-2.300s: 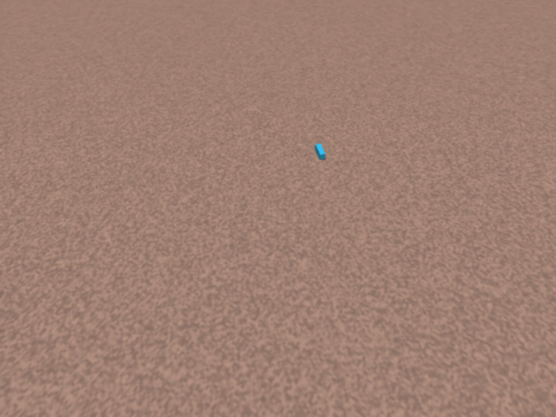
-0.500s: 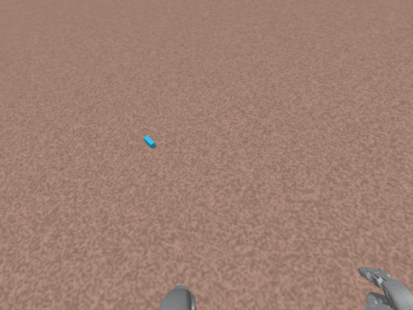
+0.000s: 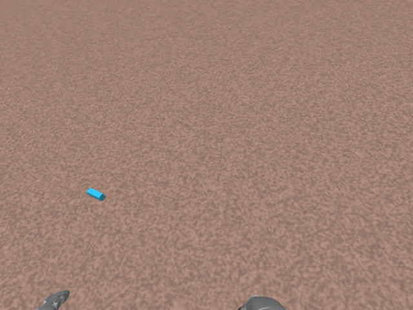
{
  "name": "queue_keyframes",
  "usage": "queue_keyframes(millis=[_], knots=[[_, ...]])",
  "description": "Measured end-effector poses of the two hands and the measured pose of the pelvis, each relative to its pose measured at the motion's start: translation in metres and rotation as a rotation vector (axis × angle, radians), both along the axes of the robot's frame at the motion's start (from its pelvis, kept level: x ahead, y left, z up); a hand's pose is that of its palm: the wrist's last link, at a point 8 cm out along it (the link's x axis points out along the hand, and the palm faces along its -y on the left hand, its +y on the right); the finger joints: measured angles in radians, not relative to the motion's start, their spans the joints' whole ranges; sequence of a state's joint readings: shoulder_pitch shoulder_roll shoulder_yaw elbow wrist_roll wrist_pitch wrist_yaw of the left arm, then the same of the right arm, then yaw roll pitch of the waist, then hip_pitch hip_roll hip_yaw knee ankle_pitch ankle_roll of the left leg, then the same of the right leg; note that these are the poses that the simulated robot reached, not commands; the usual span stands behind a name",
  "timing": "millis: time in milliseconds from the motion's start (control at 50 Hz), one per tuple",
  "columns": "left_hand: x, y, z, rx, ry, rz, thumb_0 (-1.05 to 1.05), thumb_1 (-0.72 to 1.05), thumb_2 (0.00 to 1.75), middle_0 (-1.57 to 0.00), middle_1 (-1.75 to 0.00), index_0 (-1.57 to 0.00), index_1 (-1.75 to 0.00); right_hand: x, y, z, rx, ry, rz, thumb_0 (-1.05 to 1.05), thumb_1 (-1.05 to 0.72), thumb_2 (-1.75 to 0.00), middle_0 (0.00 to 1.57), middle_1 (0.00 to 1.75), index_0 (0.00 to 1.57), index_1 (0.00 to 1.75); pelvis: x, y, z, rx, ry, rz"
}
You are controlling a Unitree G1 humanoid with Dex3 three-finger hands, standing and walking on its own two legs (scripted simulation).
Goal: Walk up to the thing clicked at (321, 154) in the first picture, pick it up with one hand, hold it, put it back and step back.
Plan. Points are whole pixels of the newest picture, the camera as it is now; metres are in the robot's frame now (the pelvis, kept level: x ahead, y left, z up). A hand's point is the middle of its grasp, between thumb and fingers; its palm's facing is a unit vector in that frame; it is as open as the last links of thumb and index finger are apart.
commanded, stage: walk up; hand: left
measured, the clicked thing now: (95, 194) +0.88 +0.61 -0.73
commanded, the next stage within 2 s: none
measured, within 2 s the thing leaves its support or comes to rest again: neither
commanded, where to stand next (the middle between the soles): +0.42 +0.62 m, yaw -35 degrees
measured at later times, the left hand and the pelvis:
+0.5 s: hand out of the picture +0.23 +0.55 -0.15, palm faces -0.20 -0.78 -0.59, open 7.4 cm; pelvis +0.14 +0.22 -0.02, yaw -11 degrees
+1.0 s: hand out of the picture +0.40 +0.63 -0.10, palm faces -0.27 -0.74 -0.62, open 7.4 cm; pelvis +0.23 +0.36 -0.01, yaw -20 degrees
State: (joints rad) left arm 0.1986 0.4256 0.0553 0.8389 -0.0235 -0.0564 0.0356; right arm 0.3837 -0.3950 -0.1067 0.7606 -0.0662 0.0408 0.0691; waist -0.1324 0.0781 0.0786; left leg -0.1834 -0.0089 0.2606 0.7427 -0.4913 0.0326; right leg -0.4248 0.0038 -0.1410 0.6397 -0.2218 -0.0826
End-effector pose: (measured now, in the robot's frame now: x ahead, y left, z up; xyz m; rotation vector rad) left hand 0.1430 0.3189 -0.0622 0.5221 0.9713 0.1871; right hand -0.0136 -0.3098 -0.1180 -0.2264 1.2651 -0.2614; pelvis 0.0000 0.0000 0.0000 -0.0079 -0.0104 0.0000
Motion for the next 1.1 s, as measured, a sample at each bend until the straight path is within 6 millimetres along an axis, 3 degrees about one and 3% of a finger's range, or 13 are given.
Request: queue_keyframes(millis=[80,200,300,380,440,480,620,700,760,840,960,1100], knots=[[0.009,0.014,-0.003,0.000,-0.031,0.040,0.00,0.90,0.90,-0.21,-0.31,-0.20,-0.30,0.055,0.034,-0.009,0.036,-0.039,0.059,0.01,-0.91,-0.90,0.21,0.30,0.20,0.30,0.020,0.019,-0.002,-0.026,-0.019,-0.012],[-0.003,0.060,0.005,0.032,0.061,0.062,0.01,0.90,0.90,-0.21,-0.31,-0.21,-0.30,0.144,0.065,0.010,0.029,-0.190,0.115,0.01,-0.91,-0.90,0.21,0.30,0.21,0.30,0.055,0.064,0.007,-0.018,-0.030,-0.059],[0.003,0.127,0.002,0.079,0.144,0.046,0.01,0.89,0.90,-0.21,-0.31,-0.21,-0.30,0.190,0.088,0.019,-0.040,-0.234,0.109,0.01,-0.91,-0.90,0.21,0.30,0.20,0.30,0.085,0.115,0.000,-0.030,-0.011,-0.100],[0.025,0.198,-0.015,0.124,0.192,0.029,0.01,0.89,0.90,-0.21,-0.31,-0.21,-0.30,0.213,0.120,0.020,-0.110,-0.221,0.095,0.01,-0.91,-0.90,0.21,0.30,0.20,0.30,0.110,0.166,-0.018,-0.051,0.016,-0.130],[0.054,0.246,-0.033,0.165,0.226,0.028,0.01,0.89,0.90,-0.21,-0.31,-0.21,-0.30,0.212,0.156,0.022,-0.137,-0.208,0.071,0.00,-0.91,-0.90,0.20,0.30,0.20,0.30,0.124,0.196,-0.026,-0.006,0.005,-0.157],[0.078,0.258,-0.037,0.162,0.232,0.019,0.01,0.90,0.90,-0.21,-0.31,-0.20,-0.30,0.201,0.179,0.025,-0.125,-0.178,0.030,0.00,-0.91,-0.90,0.20,0.30,0.20,0.30,0.134,0.210,-0.021,-0.021,0.006,-0.179],[0.167,0.254,-0.020,0.063,0.185,-0.112,0.01,0.90,0.90,-0.20,-0.30,-0.20,-0.30,0.158,0.242,0.034,-0.083,-0.060,-0.129,0.01,-0.90,-0.90,0.21,0.30,0.21,0.30,0.172,0.251,0.009,-0.011,0.002,-0.228],[0.211,0.249,-0.012,0.052,0.142,-0.186,0.01,0.90,0.90,-0.21,-0.31,-0.20,-0.30,0.146,0.267,0.020,-0.055,-0.022,-0.187,0.01,-0.90,-0.90,0.21,0.30,0.21,0.30,0.190,0.272,0.008,0.007,-0.004,-0.263],[0.237,0.254,-0.011,0.075,0.091,-0.230,0.01,0.90,0.90,-0.21,-0.31,-0.20,-0.30,0.152,0.281,-0.002,-0.031,-0.027,-0.220,0.01,-0.90,-0.90,0.21,0.30,0.20,0.30,0.203,0.284,-0.006,0.009,-0.012,-0.294],[0.249,0.277,-0.007,0.114,0.036,-0.217,0.00,0.90,0.90,-0.21,-0.31,-0.21,-0.30,0.176,0.306,-0.020,-0.002,-0.040,-0.206,0.01,-0.91,-0.90,0.21,0.30,0.20,0.30,0.210,0.303,-0.014,-0.037,-0.038,-0.309],[0.255,0.323,0.011,0.142,0.011,-0.204,0.01,0.90,0.90,-0.21,-0.31,-0.21,-0.30,0.214,0.335,-0.017,0.010,-0.103,-0.160,0.01,-0.91,-0.90,0.21,0.30,0.20,0.30,0.224,0.343,-0.009,-0.019,-0.048,-0.331],[0.277,0.407,0.007,0.197,0.062,-0.246,0.01,0.89,0.90,-0.21,-0.31,-0.21,-0.30,0.227,0.369,-0.011,-0.073,-0.119,-0.187,0.01,-0.91,-0.90,0.21,0.30,0.20,0.30,0.244,0.411,-0.020,-0.006,-0.017,-0.377]])
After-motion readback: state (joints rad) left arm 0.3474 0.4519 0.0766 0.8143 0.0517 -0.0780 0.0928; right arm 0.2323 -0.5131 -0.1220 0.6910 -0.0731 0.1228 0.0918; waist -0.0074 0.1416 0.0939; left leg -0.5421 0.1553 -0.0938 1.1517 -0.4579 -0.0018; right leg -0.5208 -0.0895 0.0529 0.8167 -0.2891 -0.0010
